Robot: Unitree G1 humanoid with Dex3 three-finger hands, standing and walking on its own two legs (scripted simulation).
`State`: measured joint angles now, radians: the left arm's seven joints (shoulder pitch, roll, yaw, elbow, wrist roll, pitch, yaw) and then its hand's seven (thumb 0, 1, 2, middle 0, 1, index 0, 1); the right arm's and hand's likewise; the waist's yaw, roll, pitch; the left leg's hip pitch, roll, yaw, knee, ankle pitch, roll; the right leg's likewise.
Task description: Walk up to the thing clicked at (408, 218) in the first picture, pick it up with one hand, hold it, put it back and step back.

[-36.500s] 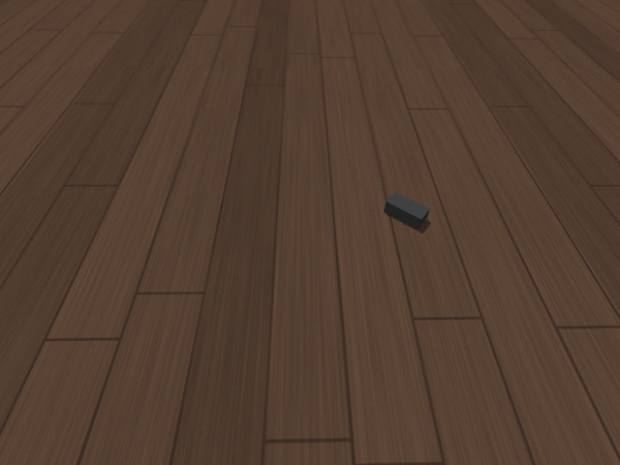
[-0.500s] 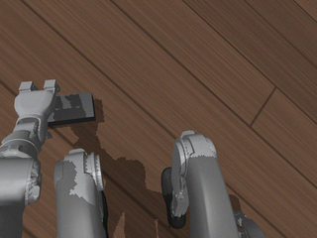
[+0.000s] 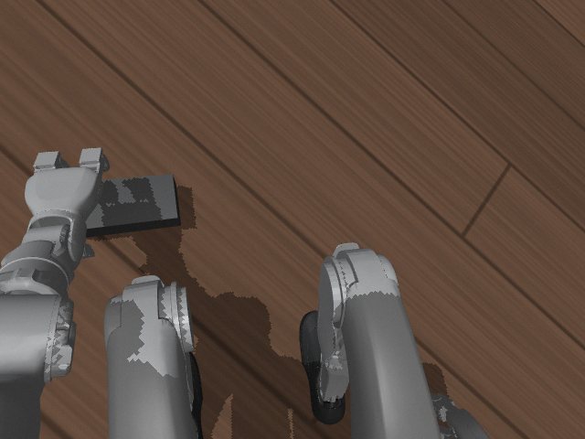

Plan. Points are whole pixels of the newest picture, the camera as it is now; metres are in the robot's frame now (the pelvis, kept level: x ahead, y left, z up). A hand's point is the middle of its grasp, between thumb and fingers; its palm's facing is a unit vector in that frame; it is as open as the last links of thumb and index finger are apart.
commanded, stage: rise first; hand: left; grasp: from above
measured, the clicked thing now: (126, 206) +0.48 +0.21 -0.30
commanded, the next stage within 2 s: approach in 0.94 s
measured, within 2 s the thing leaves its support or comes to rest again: neither
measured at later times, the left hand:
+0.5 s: hand (79, 215) +0.43 +0.25 -0.18, palm faces -0.47 -0.05 -0.88, open 14.2 cm
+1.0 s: hand (78, 213) +0.43 +0.25 -0.18, palm faces -0.46 -0.05 -0.89, open 14.2 cm
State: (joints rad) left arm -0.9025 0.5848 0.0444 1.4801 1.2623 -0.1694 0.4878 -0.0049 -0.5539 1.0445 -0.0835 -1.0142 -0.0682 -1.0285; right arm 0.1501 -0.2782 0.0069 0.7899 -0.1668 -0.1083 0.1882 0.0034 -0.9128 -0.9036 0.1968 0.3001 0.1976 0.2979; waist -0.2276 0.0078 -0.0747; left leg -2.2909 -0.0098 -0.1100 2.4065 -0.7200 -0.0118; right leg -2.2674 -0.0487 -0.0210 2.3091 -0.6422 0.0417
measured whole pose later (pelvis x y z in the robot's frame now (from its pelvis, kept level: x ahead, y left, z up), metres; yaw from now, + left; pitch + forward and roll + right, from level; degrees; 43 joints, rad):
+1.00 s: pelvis +0.00 +0.00 +0.00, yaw +0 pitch +34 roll -7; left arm -0.92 0.61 0.06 1.51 1.28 -0.19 0.48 0.00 -0.55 1.05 -0.11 -0.97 -0.08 -1.00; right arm 0.15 -0.28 0.02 0.79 -0.18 -0.12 0.18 0.00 -0.91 -0.90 0.20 0.30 0.20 0.30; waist -0.24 0.01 -0.07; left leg -2.30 -0.02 -0.12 2.41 -0.71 -0.01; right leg -2.27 -0.05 -0.02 2.31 -0.63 0.04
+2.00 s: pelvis +0.00 +0.00 -0.02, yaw -2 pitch +32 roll -9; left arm -1.00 0.62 0.00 1.67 1.36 -0.25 0.64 -0.01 -0.54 1.09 -0.10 -1.04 -0.08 -1.06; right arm 0.11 -0.30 0.06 0.80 -0.25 -0.17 0.25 0.00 -0.91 -0.90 0.19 0.30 0.19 0.30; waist -0.31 -0.05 -0.01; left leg -2.33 -0.02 -0.16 2.50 -0.74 -0.02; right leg -2.29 -0.04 -0.05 2.37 -0.65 0.04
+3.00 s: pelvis -0.01 +0.01 -0.03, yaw -7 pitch +30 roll -13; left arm -1.10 0.80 0.14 1.83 1.28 -0.08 0.76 0.00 -0.37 0.94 -0.16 -1.01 -0.16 -1.00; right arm 0.09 -0.36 0.17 0.74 -0.28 -0.32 0.40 0.00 -0.90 -0.90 0.19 0.30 0.19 0.30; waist -0.42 -0.09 0.13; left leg -2.35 0.00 -0.22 2.53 -0.72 0.00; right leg -2.28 -0.01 -0.11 2.34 -0.60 0.07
